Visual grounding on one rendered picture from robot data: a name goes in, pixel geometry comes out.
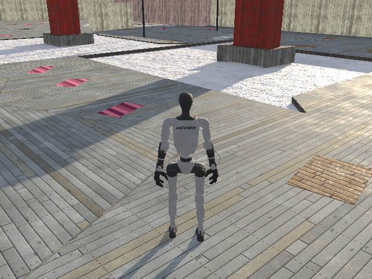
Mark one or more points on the robot left forearm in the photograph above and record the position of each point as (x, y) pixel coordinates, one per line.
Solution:
(160, 159)

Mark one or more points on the right robot hand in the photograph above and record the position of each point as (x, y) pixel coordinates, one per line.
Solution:
(214, 176)

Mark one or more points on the robot right forearm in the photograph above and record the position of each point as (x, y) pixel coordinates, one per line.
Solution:
(211, 157)

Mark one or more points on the left robot upper arm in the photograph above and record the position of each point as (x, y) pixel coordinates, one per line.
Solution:
(165, 133)

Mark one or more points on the left robot hand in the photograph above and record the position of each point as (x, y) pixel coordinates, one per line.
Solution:
(157, 177)

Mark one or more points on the right robot shin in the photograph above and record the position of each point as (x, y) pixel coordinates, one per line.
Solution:
(200, 212)

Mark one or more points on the right robot upper arm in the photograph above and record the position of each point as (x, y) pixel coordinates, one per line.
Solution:
(203, 122)

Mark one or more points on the right robot thigh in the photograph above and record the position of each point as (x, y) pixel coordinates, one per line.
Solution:
(199, 174)

